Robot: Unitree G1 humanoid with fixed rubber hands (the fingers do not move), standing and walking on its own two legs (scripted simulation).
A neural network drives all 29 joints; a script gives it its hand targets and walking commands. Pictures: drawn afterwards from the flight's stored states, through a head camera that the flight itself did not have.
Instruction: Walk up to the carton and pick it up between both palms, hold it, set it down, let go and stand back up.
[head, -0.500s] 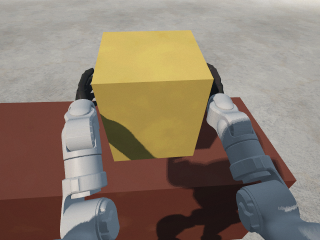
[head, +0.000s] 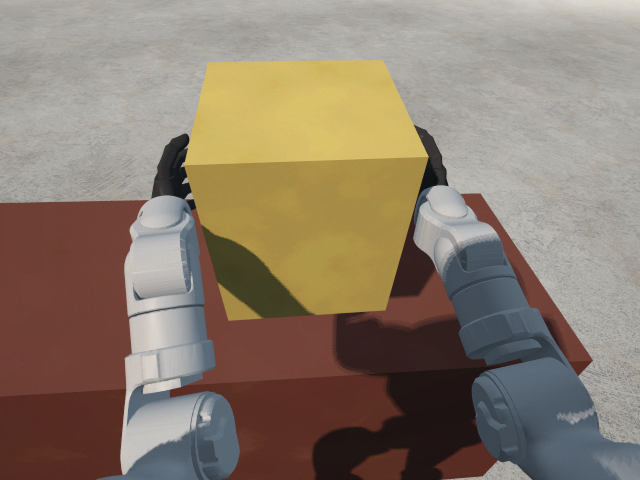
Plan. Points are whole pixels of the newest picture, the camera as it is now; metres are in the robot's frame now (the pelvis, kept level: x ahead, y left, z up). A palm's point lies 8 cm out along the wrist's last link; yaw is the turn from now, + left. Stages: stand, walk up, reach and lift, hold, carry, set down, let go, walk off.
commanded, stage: hold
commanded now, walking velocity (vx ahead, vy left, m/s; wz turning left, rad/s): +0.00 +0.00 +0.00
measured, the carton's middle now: (302, 194) +0.40 +0.01 +0.19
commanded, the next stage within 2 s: none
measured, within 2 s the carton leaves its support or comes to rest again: neither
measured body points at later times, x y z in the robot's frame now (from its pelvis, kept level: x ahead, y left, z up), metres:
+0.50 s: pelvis +0.00 +0.00 +0.00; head -0.05 +0.03 +0.45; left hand +0.38 +0.16 +0.21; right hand +0.38 -0.14 +0.21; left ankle +0.02 +0.12 -0.75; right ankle +0.01 -0.12 -0.75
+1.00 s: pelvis +0.00 +0.00 +0.00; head -0.05 +0.03 +0.45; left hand +0.38 +0.16 +0.21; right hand +0.38 -0.14 +0.21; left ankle +0.02 +0.12 -0.75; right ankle +0.01 -0.12 -0.75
